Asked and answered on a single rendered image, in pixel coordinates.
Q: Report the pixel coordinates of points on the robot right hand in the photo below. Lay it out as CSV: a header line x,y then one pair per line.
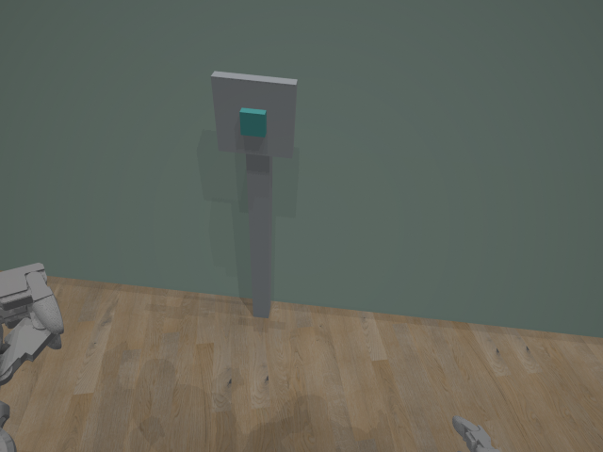
x,y
476,438

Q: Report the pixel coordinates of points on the button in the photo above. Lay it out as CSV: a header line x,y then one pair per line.
x,y
253,122

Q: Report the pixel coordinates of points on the robot left hand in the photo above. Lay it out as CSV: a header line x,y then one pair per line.
x,y
29,306

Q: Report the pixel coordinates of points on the panel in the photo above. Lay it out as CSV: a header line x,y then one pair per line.
x,y
278,96

